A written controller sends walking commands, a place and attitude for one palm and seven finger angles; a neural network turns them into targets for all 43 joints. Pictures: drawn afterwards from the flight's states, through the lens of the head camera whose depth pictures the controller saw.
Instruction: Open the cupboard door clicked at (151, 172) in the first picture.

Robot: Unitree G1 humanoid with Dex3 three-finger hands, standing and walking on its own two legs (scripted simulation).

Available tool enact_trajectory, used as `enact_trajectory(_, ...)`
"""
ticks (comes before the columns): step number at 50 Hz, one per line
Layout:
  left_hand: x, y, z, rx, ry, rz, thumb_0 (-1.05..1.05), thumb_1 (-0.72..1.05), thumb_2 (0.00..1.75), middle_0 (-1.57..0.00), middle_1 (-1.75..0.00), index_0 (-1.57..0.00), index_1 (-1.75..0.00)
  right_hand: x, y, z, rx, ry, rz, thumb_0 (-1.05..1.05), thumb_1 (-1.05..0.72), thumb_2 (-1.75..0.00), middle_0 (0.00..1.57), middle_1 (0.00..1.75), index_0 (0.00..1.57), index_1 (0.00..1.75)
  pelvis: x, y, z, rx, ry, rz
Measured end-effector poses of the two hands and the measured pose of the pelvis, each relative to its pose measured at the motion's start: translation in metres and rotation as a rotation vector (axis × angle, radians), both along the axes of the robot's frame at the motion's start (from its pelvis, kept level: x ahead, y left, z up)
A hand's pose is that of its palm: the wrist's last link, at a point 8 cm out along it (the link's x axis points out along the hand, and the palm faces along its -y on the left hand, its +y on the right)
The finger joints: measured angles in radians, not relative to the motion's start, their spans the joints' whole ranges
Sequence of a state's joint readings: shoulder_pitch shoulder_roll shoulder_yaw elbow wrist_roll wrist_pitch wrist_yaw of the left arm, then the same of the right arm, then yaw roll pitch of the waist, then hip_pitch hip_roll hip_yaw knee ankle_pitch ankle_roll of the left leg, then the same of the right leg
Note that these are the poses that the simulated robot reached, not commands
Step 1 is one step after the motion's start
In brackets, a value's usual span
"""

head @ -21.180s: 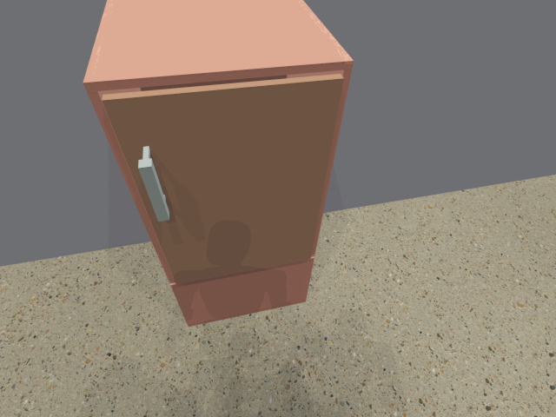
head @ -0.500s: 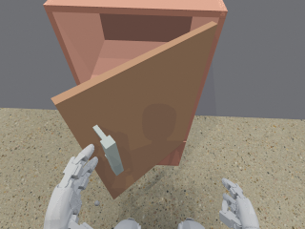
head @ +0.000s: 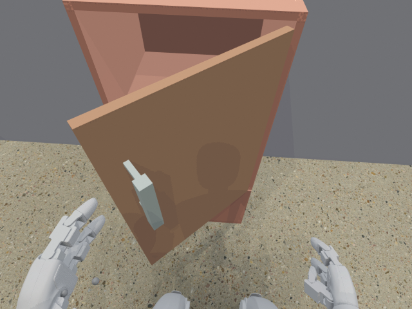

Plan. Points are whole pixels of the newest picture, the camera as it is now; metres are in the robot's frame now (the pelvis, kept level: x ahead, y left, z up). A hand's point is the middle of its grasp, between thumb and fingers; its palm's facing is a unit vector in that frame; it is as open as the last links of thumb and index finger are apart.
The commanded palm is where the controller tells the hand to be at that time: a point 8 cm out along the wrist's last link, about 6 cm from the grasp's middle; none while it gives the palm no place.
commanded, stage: draw the hand back to the body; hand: left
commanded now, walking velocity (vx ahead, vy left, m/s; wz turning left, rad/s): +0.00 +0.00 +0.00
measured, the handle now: (143, 196) +0.29 +0.14 +0.09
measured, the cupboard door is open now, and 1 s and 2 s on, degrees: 43 43 43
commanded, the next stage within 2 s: step back with the hand held close in 1.54 s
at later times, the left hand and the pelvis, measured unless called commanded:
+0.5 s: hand (50, 253) +0.17 +0.22 +0.15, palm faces +0.06 -0.99 -0.16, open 16.1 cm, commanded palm +0.13 +0.28 +0.17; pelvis +0.01 +0.02 +0.04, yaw +0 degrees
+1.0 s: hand out of the picture +0.22 +0.27 +0.22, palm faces +0.39 -0.82 -0.42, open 11.0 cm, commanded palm +0.17 +0.31 +0.24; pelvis +0.03 +0.02 +0.08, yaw -1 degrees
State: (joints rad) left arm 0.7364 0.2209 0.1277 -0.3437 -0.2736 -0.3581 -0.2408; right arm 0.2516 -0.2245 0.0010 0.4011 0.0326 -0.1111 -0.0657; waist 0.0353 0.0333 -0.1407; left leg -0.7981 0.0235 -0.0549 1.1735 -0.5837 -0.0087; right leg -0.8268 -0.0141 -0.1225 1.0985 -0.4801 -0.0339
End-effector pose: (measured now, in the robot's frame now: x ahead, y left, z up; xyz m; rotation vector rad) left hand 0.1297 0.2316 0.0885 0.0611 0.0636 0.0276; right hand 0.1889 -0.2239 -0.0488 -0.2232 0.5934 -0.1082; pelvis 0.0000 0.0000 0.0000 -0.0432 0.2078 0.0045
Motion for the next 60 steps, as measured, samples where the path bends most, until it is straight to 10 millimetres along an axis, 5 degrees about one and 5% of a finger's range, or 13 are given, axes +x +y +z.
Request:
enact_trajectory(24,0.01,0.036,0.067,0.052,-0.077,0.014,-0.02,-0.47,0.31,-0.15,-0.3,-0.15,-0.3,-0.005,0.031,0.044,0.032,-0.106,0.018,0.02,-0.9,-0.9,0.2,0.3,0.21,0.3,0.008,0.022,0.034,-0.013,-0.119,-0.002)
enact_trajectory(26,0.013,0.041,0.077,0.153,-0.07,0.059,-0.02,-0.44,0.32,-0.15,-0.3,-0.16,-0.3,-0.003,0.034,0.047,0.023,-0.104,0.017,0.02,-0.9,-0.9,0.2,0.3,0.21,0.3,0.009,0.023,0.038,-0.009,-0.132,-0.01)
enact_trajectory(40,0.026,0.068,0.116,0.363,-0.042,0.312,-0.01,-0.03,0.5,-0.17,-0.3,-0.17,-0.3,-0.002,0.043,0.058,0.007,-0.019,0.027,0.02,-0.9,-0.9,0.2,0.3,0.21,0.3,0.023,0.029,0.068,0.01,-0.222,-0.018)
enact_trajectory(60,0.059,0.078,0.175,0.432,-0.225,0.404,0.0,0.66,0.8,-0.2,-0.31,-0.2,-0.3,0.023,0.018,0.068,-0.008,0.022,0.04,0.02,-0.9,-0.9,0.2,0.3,0.21,0.3,0.038,0.012,0.087,0.023,-0.276,-0.03)
